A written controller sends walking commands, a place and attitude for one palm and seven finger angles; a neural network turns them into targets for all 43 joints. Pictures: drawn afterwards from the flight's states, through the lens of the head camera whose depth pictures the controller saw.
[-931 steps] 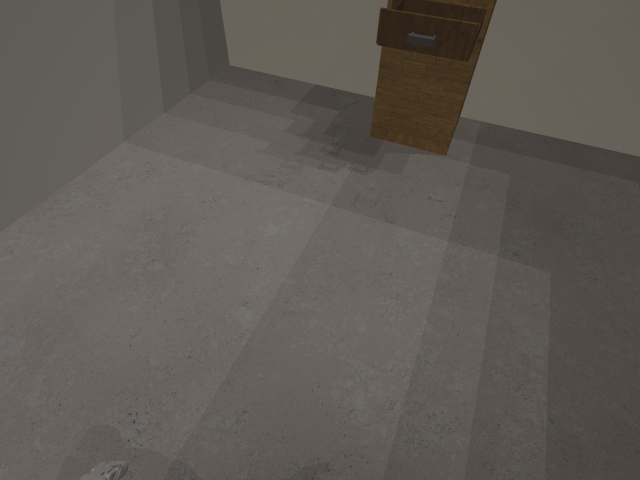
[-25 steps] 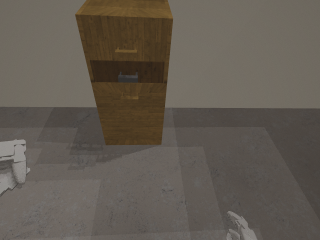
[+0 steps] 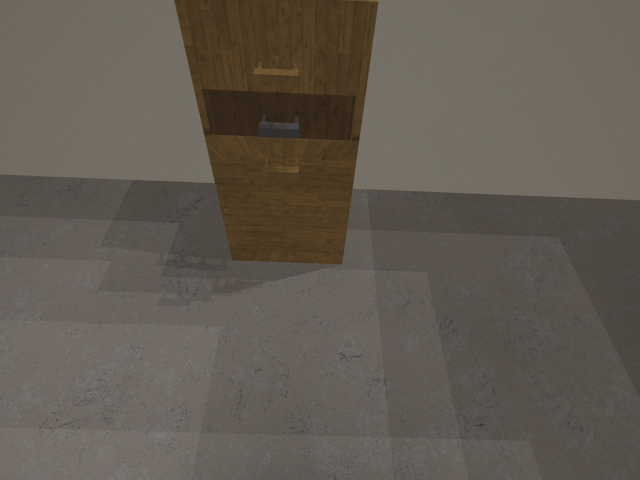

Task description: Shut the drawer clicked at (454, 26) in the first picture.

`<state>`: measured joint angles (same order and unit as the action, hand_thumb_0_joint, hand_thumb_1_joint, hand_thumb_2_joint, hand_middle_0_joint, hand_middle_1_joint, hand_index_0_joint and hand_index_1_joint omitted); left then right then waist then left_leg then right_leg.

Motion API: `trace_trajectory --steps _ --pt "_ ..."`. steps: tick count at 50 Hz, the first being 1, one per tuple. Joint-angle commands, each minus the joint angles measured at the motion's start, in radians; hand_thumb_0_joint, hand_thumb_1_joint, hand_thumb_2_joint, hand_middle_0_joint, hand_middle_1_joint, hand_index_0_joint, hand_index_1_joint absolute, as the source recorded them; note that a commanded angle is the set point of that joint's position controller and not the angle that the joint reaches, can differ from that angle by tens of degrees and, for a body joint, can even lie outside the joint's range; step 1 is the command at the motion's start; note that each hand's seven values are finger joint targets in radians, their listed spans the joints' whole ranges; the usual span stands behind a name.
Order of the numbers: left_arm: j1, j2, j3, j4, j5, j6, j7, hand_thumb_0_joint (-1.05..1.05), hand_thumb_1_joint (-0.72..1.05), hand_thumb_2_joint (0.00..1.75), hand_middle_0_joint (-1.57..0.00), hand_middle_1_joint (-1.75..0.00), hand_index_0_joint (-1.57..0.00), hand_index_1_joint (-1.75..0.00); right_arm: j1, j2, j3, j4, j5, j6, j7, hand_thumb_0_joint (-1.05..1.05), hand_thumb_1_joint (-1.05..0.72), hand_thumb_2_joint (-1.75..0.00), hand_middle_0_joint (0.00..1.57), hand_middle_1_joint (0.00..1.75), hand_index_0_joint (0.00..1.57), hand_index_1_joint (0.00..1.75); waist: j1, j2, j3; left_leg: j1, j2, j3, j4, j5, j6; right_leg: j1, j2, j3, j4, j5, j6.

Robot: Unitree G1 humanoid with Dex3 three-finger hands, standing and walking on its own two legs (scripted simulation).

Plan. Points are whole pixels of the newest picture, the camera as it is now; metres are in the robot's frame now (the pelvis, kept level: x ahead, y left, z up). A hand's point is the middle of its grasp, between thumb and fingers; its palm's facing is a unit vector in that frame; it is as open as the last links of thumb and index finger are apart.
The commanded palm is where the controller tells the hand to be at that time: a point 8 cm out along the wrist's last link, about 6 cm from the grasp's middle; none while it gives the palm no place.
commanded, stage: let the arm hang, fingers relaxed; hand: left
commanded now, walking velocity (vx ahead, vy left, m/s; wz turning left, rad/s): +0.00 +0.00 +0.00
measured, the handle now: (280, 124) +0.95 +0.15 -0.11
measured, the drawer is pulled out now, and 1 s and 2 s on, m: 0.00 0.00 0.00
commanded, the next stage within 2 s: look to check the result in 0.70 s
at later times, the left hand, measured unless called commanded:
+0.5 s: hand out of the picture +0.03 +0.20 -0.17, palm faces +0.00 -0.98 -0.19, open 7.2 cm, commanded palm none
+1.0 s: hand out of the picture +0.04 +0.22 -0.17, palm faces -0.02 -0.97 -0.23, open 7.4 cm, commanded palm none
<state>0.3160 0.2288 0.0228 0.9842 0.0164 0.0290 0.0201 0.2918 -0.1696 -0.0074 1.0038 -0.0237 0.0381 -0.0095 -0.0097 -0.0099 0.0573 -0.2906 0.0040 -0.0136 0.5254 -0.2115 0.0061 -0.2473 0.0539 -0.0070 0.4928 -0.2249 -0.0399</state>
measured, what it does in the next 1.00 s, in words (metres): stands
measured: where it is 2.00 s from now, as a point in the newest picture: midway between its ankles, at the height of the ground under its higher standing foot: outside the picture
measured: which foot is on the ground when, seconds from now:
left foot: down 0.00-1.00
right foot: down 0.00-1.00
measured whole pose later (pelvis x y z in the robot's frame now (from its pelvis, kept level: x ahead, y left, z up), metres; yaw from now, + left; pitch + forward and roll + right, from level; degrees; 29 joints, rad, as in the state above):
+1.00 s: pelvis +0.02 +0.03 +0.01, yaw -1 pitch -1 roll +0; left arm 0.22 0.20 0.01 1.15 0.01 -0.01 0.02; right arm 0.22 -0.19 -0.01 1.13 -0.01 0.00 -0.02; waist -0.01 0.00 0.07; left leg -0.19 -0.04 0.03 0.38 -0.17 0.05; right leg -0.17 0.01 0.04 0.39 -0.20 0.00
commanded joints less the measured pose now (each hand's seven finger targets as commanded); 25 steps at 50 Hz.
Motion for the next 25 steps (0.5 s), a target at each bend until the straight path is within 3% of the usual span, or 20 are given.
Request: trace_trajectory --steps 1,7,10,18,24,25 --pt "-0.021 0.100 0.015 -0.004 -0.008 -0.037 -0.001 0.00 0.90 0.90 -0.56 -0.69 -0.56 -0.69 0.030 -0.114 -0.028 -0.005 0.000 -0.036 -0.013 0.00 -0.90 -0.90 0.20 0.30 0.20 0.30 0.002 0.022 -0.032 0.041 0.073 -0.096 -0.176 -0.098 0.041 -0.009 -0.118 0.142 -0.193 -0.125 -0.023" --pt "-0.001 0.086 0.005 0.082 -0.011 -0.044 0.007 0.00 0.90 0.90 -0.32 -0.43 -0.32 -0.43 0.061 -0.099 -0.024 0.066 0.007 -0.044 -0.021 0.00 -0.90 -0.90 0.20 0.30 0.20 0.30 0.004 0.007 -0.019 0.087 0.076 -0.080 -0.185 0.001 0.038 0.006 -0.130 0.121 -0.188 -0.040 -0.022" --pt "0.000 0.079 0.004 0.104 -0.010 -0.042 0.010 0.00 0.90 0.90 -0.20 -0.30 -0.20 -0.30 0.065 -0.090 -0.023 0.085 0.007 -0.042 -0.022 0.00 -0.90 -0.90 0.20 0.30 0.20 0.30 0.004 0.016 0.008 0.075 0.079 -0.080 -0.199 -0.019 0.037 0.000 -0.129 0.116 -0.190 -0.059 -0.020" --pt "-0.011 0.059 0.007 0.118 -0.005 -0.040 0.014 0.00 0.90 0.90 -0.20 -0.30 -0.20 -0.30 0.057 -0.080 -0.028 0.098 0.003 -0.041 -0.021 0.00 -0.90 -0.90 0.20 0.30 0.20 0.30 0.003 0.019 0.045 0.054 0.076 -0.089 -0.223 -0.082 0.038 -0.023 -0.126 0.117 -0.192 -0.101 -0.013" --pt "-0.020 0.058 0.011 0.110 -0.002 -0.043 0.015 0.00 0.90 0.90 -0.20 -0.30 -0.20 -0.30 0.038 -0.087 -0.032 0.091 0.004 -0.047 -0.021 0.00 -0.90 -0.90 0.20 0.30 0.20 0.30 0.006 0.040 0.040 0.053 0.084 -0.104 -0.233 -0.079 0.040 -0.012 -0.123 0.114 -0.177 -0.059 -0.010" --pt "-0.025 0.056 0.011 0.111 -0.002 -0.044 0.014 0.00 0.90 0.90 -0.20 -0.30 -0.20 -0.30 0.035 -0.084 -0.032 0.092 0.003 -0.048 -0.021 0.00 -0.90 -0.90 0.20 0.30 0.20 0.30 0.005 0.020 0.042 0.054 0.084 -0.104 -0.236 -0.073 0.041 -0.012 -0.123 0.115 -0.176 -0.051 -0.010"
